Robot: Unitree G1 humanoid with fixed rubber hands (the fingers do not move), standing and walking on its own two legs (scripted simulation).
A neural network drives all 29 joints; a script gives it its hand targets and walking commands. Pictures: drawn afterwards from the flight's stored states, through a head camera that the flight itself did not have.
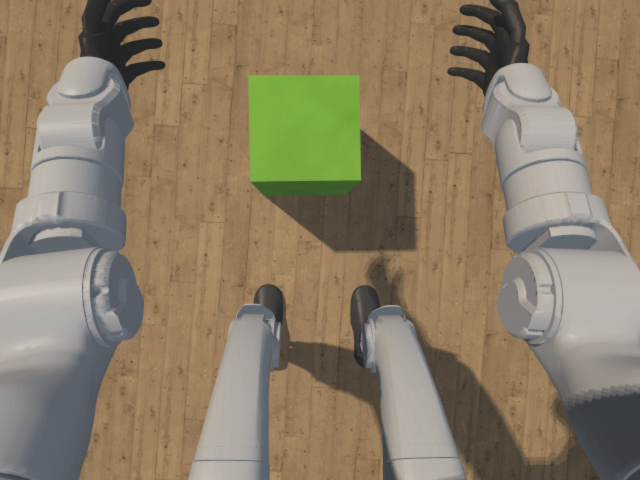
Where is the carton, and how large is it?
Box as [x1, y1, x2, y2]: [248, 75, 360, 195]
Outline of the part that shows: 248,75 250,181 264,195 347,193 360,180 358,75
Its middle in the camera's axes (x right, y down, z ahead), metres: -0.03 -0.21 +0.85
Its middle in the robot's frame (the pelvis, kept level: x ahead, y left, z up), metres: +0.56 +0.03 -0.54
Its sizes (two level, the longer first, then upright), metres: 0.210 0.200 0.250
